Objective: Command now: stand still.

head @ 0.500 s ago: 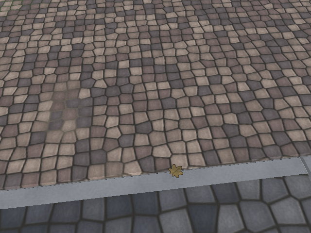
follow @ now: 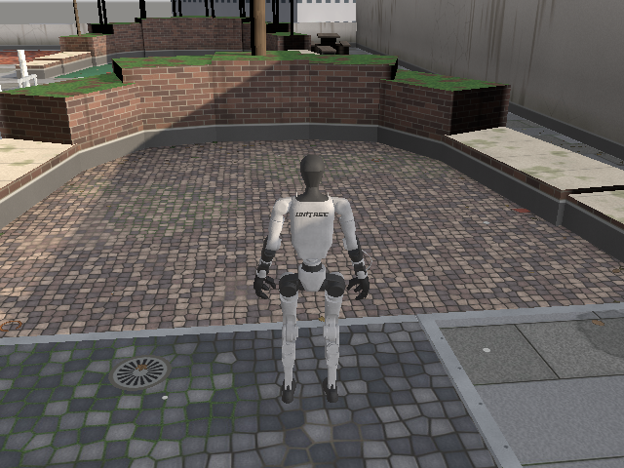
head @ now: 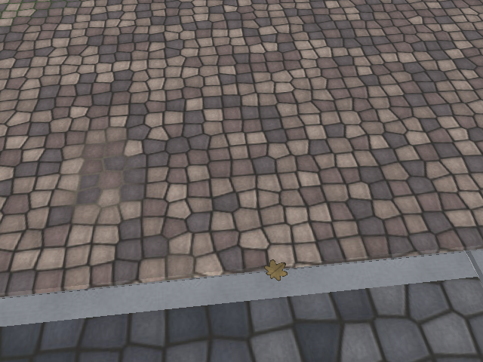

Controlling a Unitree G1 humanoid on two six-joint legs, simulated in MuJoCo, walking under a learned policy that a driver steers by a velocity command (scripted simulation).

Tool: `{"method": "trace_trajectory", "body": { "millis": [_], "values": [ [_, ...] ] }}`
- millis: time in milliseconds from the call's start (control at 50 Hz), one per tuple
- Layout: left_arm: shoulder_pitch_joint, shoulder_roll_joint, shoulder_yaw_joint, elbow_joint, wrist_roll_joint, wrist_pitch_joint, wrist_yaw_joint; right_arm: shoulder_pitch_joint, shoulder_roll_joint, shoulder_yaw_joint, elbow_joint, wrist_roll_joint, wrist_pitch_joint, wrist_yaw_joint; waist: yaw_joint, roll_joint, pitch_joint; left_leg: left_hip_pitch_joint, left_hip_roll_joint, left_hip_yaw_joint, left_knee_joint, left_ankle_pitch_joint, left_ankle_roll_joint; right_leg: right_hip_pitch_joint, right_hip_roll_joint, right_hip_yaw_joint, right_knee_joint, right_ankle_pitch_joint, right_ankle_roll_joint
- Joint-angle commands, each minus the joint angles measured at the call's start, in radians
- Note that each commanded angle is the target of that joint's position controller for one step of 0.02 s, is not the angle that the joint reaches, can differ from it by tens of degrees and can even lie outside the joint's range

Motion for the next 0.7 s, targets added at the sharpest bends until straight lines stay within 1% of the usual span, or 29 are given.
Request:
{"method": "trace_trajectory", "body": {
  "millis": [20, 180, 200, 220, 240, 260, 280, 300, 340, 360, 380, 400, 420, 440, 460, 480, 500, 520, 540, 560, 580, 600, 620, 640, 660, 680, 700],
  "values": [
    [0.0, 0.108, 0.018, -0.022, -0.001, -0.012, 0.004, 0.005, -0.119, -0.018, -0.023, 0.0, -0.006, -0.004, -0.003, -0.001, -0.028, -0.011, 0.039, -0.034, -0.075, 0.117, 0.026, -0.004, -0.064, 0.053, -0.075, 0.157, -0.018],
    [0.014, 0.1, 0.011, 0.019, -0.002, -0.016, 0.006, 0.031, -0.11, -0.01, 0.001, -0.001, -0.003, -0.007, -0.002, 0.002, -0.021, -0.019, 0.028, -0.03, -0.077, 0.098, 0.027, -0.013, -0.063, 0.044, -0.079, 0.136, -0.015],
    [0.03, 0.091, 0.009, 0.032, -0.002, -0.015, 0.007, 0.051, -0.1, -0.007, 0.011, -0.001, -0.002, -0.008, -0.003, 0.001, -0.042, -0.014, 0.018, -0.02, -0.081, -0.002, 0.03, -0.007, -0.054, 0.036, -0.084, 0.033, -0.017],
    [0.033, 0.097, 0.011, 0.035, -0.007, -0.013, 0.009, 0.055, -0.107, -0.01, 0.014, 0.005, 0.001, -0.01, -0.001, 0.003, -0.024, -0.035, 0.003, -0.014, -0.073, -0.153, 0.04, -0.032, -0.037, 0.026, -0.078, -0.143, -0.026],
    [0.035, 0.109, 0.016, 0.034, -0.013, -0.014, 0.01, 0.05, -0.12, -0.014, 0.007, 0.011, 0.001, -0.013, 0.0, 0.007, 0.007, -0.071, 0.0, -0.022, -0.064, -0.31, 0.059, -0.077, -0.029, 0.024, -0.067, -0.319, -0.041],
    [0.036, 0.112, 0.016, 0.029, -0.016, -0.02, 0.011, 0.05, -0.124, -0.015, -0.001, 0.014, -0.003, -0.015, 0.0, 0.009, 0.048, -0.109, 0.011, -0.048, -0.07, -0.416, 0.079, -0.124, -0.036, 0.035, -0.066, -0.425, -0.055],
    [0.038, 0.108, 0.015, 0.025, -0.02, -0.033, 0.009, 0.057, -0.123, -0.015, -0.006, 0.018, -0.013, -0.014, -0.001, 0.011, 0.078, -0.129, 0.029, -0.078, -0.076, -0.459, 0.099, -0.155, -0.05, 0.05, -0.064, -0.456, -0.068],
    [0.041, 0.099, 0.014, 0.023, -0.025, -0.048, 0.006, 0.074, -0.122, -0.015, -0.006, 0.023, -0.027, -0.011, -0.005, 0.016, 0.089, -0.125, 0.051, -0.111, -0.08, -0.458, 0.117, -0.172, -0.063, 0.06, -0.053, -0.439, -0.075],
    [0.025, 0.08, 0.011, 0.012, -0.03, -0.077, -0.005, 0.129, -0.134, -0.022, 0.003, 0.029, -0.05, -0.004, -0.023, 0.044, 0.077, -0.065, 0.108, -0.201, -0.11, -0.451, 0.16, -0.216, -0.063, 0.046, 0.008, -0.356, -0.072],
    [0.005, 0.063, 0.008, 0.0, -0.031, -0.089, -0.012, 0.163, -0.15, -0.028, 0.01, 0.03, -0.057, 0.001, -0.033, 0.078, 0.068, -0.019, 0.151, -0.276, -0.157, -0.467, 0.189, -0.25, -0.045, 0.011, 0.061, -0.295, -0.063],
    [-0.009, 0.041, 0.003, -0.01, -0.033, -0.099, -0.018, 0.186, -0.173, -0.036, 0.015, 0.031, -0.06, 0.004, -0.034, 0.134, 0.061, 0.014, 0.215, -0.375, -0.223, -0.486, 0.225, -0.267, -0.026, -0.04, 0.134, -0.211, -0.052],
    [-0.012, 0.038, 0.002, -0.015, -0.034, -0.106, -0.022, 0.182, -0.189, -0.041, 0.01, 0.031, -0.06, 0.006, -0.024, 0.161, 0.069, 0.007, 0.269, -0.443, -0.264, -0.477, 0.25, -0.262, -0.033, -0.071, 0.168, -0.16, -0.051],
    [-0.006, 0.046, 0.003, -0.014, -0.033, -0.11, -0.025, 0.164, -0.186, -0.041, -0.004, 0.03, -0.059, 0.008, -0.012, 0.15, 0.076, -0.034, 0.275, -0.448, -0.274, -0.448, 0.253, -0.219, -0.043, -0.073, 0.161, -0.155, -0.06],
    [0.035, 0.036, 0.001, 0.0, -0.03, -0.112, -0.025, 0.114, -0.188, -0.04, -0.024, 0.029, -0.056, 0.01, 0.023, 0.154, 0.084, -0.084, 0.252, -0.401, -0.235, -0.318, 0.233, -0.142, -0.04, -0.08, 0.098, -0.141, -0.068],
    [0.111, 0.039, 0.003, 0.03, -0.026, -0.11, -0.023, 0.047, -0.174, -0.035, -0.05, 0.028, -0.052, 0.012, 0.069, 0.138, 0.071, -0.142, 0.193, -0.298, -0.165, -0.112, 0.189, -0.012, -0.037, -0.076, -0.007, -0.082, -0.071],
    [0.192, 0.085, 0.018, 0.065, -0.021, -0.107, -0.021, -0.006, -0.141, -0.027, -0.077, 0.028, -0.053, 0.011, 0.095, 0.063, 0.039, -0.186, 0.106, -0.16, -0.018, 0.117, 0.127, 0.094, -0.068, 0.0, -0.046, 0.065, -0.074],
    [0.269, 0.188, 0.048, 0.096, -0.023, -0.099, -0.02, -0.003, -0.095, -0.017, -0.101, 0.014, -0.064, 0.009, 0.082, -0.161, -0.014, -0.295, -0.035, 0.031, 0.236, 0.138, 0.043, 0.234, -0.176, 0.17, -0.067, 0.336, -0.116],
    [0.342, 0.198, 0.047, 0.104, -0.012, -0.093, -0.024, 0.033, -0.092, -0.013, -0.091, 0.001, -0.072, 0.008, 0.109, -0.281, -0.069, -0.444, -0.066, 0.044, 0.46, -0.223, -0.007, 0.37, -0.346, 0.365, -0.1, 0.743, -0.203],
    [0.329, 0.124, 0.023, 0.1, 0.001, -0.095, -0.025, 0.064, -0.107, -0.02, -0.077, 0.017, -0.07, 0.014, 0.075, -0.177, -0.063, -0.498, -0.04, -0.013, 0.623, -0.367, -0.011, 0.375, -0.4, 0.358, -0.07, 0.924, -0.238],
    [0.285, 0.108, 0.016, 0.083, 0.002, -0.097, -0.025, 0.074, -0.095, -0.018, -0.069, 0.032, -0.062, 0.018, 0.05, -0.107, -0.056, -0.514, -0.016, -0.041, 0.7, -0.348, -0.003, 0.352, -0.391, 0.298, -0.057, 0.96, -0.235],
    [0.234, 0.109, 0.013, 0.065, -0.006, -0.097, -0.024, 0.051, -0.089, -0.019, -0.073, 0.037, -0.057, 0.02, 0.033, -0.073, -0.038, -0.545, 0.011, -0.032, 0.694, -0.291, 0.006, 0.334, -0.371, 0.243, -0.07, 0.934, -0.216],
    [0.187, 0.087, 0.001, 0.053, -0.011, -0.093, -0.019, 0.02, -0.087, -0.022, -0.082, 0.033, -0.051, 0.02, 0.018, -0.056, -0.022, -0.539, 0.04, -0.024, 0.629, -0.215, 0.01, 0.304, -0.338, 0.187, -0.094, 0.901, -0.186],
    [0.16, 0.063, -0.01, 0.049, -0.009, -0.085, -0.014, -0.004, -0.074, -0.022, -0.09, 0.029, -0.048, 0.021, 0.008, -0.069, -0.017, -0.489, 0.053, -0.007, 0.526, -0.152, 0.005, 0.263, -0.295, 0.134, -0.118, 0.858, -0.158],
    [0.157, 0.061, -0.014, 0.052, -0.003, -0.077, -0.009, -0.025, -0.051, -0.015, -0.095, 0.027, -0.045, 0.023, 0.01, -0.091, -0.016, -0.43, 0.045, 0.021, 0.432, -0.101, -0.006, 0.227, -0.259, 0.091, -0.125, 0.862, -0.144],
    [0.152, 0.073, -0.015, 0.052, 0.004, -0.069, -0.002, -0.04, -0.031, -0.009, -0.098, 0.026, -0.041, 0.025, 0.009, -0.103, -0.026, -0.357, 0.035, 0.039, 0.343, -0.058, -0.012, 0.191, -0.233, 0.053, -0.121, 0.876, -0.135],
    [0.149, 0.095, -0.013, 0.053, 0.008, -0.063, 0.004, -0.055, -0.024, -0.004, -0.103, 0.026, -0.038, 0.024, 0.01, -0.112, -0.038, -0.278, 0.017, 0.059, 0.262, -0.026, -0.014, 0.149, -0.216, 0.025, -0.117, 0.9, -0.131],
    [0.159, 0.121, -0.007, 0.057, 0.008, -0.058, 0.006, -0.063, -0.035, -0.006, -0.103, 0.028, -0.033, 0.021, 0.014, -0.121, -0.052, -0.212, -0.004, 0.078, 0.212, 0.014, -0.014, 0.122, -0.216, 0.023, -0.115, 0.925, -0.134]
  ]
}}
Keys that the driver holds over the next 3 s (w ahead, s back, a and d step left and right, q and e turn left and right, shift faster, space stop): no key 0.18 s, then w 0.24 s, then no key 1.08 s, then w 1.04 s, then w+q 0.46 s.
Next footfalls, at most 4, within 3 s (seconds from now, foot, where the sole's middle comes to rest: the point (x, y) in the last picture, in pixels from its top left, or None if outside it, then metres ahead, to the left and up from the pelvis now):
0.80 left None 0.22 0.10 -0.78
2.32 right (288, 332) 0.60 -0.10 -0.78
2.88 left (203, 245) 0.89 0.16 -0.78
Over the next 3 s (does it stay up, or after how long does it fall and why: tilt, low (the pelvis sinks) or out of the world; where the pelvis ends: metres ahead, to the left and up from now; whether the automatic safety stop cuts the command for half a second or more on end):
stays up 0.79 0.07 -0.01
